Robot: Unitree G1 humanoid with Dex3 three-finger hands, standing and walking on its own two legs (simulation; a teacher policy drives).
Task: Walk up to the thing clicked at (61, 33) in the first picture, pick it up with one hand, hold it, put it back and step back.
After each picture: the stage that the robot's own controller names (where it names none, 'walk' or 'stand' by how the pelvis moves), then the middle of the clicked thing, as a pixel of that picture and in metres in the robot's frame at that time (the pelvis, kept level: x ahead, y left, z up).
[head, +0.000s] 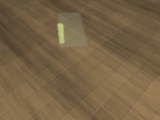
stand; (60, 33) +1.53 +0.28 -0.65
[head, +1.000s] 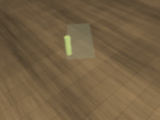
walk; (68, 45) +1.43 +0.30 -0.65
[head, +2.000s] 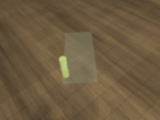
walk; (64, 67) +0.97 +0.27 -0.65
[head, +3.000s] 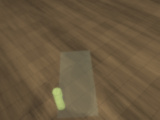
walk; (59, 99) +0.65 +0.25 -0.65
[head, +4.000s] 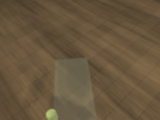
stand; out of the picture +0.45 +0.24 -0.64
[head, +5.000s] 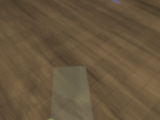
stand; out of the picture +0.42 +0.20 -0.66
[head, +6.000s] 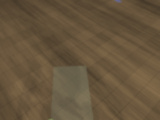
stand; out of the picture +0.41 +0.20 -0.66
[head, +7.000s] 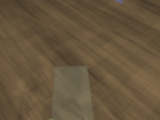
stand; out of the picture +0.41 +0.20 -0.66
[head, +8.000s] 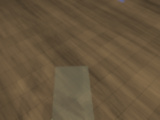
stand; out of the picture +0.40 +0.20 -0.66
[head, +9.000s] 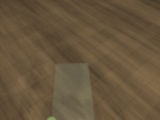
go down; out of the picture +0.40 +0.20 -0.66
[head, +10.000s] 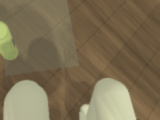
go down; (4, 44) +0.48 +0.26 -0.25
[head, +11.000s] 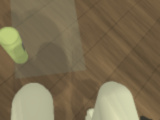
approach; (15, 48) +0.48 +0.26 -0.25
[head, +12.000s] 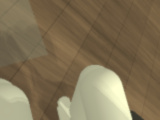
close in; out of the picture +0.46 +0.31 -0.16
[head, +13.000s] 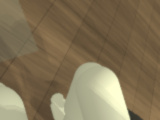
close; out of the picture +0.45 +0.32 -0.16
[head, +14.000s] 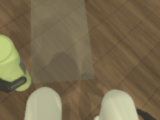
lift; (11, 69) +0.35 +0.23 -0.03
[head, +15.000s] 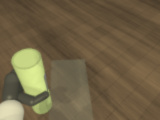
hold; (36, 86) +0.32 +0.16 +0.07
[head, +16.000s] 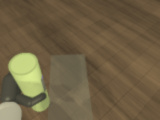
hold; (33, 87) +0.32 +0.17 +0.04
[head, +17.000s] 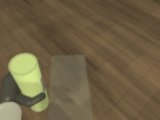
hold; (33, 87) +0.32 +0.17 +0.04
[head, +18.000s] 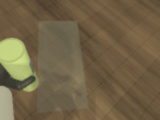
crouch; (22, 70) +0.38 +0.19 -0.02
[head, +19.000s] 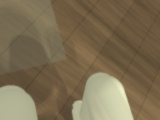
lower; out of the picture +0.50 +0.28 -0.07
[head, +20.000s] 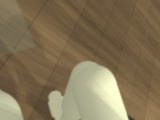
lower; out of the picture +0.46 +0.32 -0.17
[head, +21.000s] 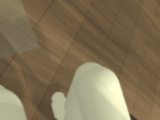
lower; out of the picture +0.44 +0.32 -0.16
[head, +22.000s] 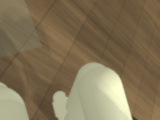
lower; out of the picture +0.44 +0.32 -0.16
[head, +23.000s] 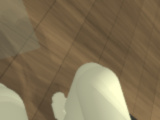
lower; out of the picture +0.44 +0.31 -0.16
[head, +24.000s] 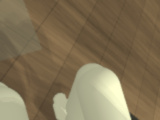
open; out of the picture +0.45 +0.32 -0.16
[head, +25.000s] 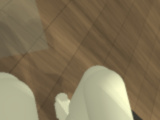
stand; out of the picture +0.43 +0.31 -0.18
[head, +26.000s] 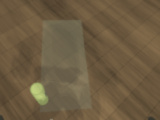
stand; (40, 94) +0.43 +0.23 -0.49
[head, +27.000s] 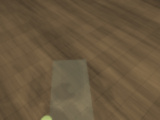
stand; out of the picture +0.41 +0.22 -0.60
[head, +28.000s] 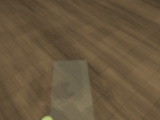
stand; out of the picture +0.41 +0.21 -0.60
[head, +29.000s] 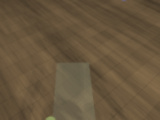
stand; out of the picture +0.41 +0.21 -0.64
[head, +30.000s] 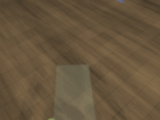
stand; out of the picture +0.42 +0.21 -0.66
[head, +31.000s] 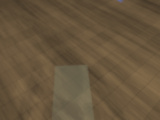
stand; out of the picture +0.40 +0.22 -0.66
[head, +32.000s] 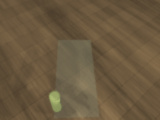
walk; (55, 102) +0.49 +0.16 -0.63
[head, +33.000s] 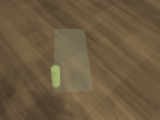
walk; (55, 77) +0.72 +0.18 -0.64
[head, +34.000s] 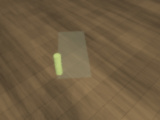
stand; (58, 64) +1.03 +0.30 -0.64
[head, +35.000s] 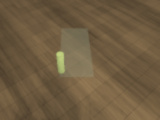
stand; (60, 63) +1.01 +0.21 -0.65
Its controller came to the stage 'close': yes
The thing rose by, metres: 0.68
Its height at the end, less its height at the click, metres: +0.00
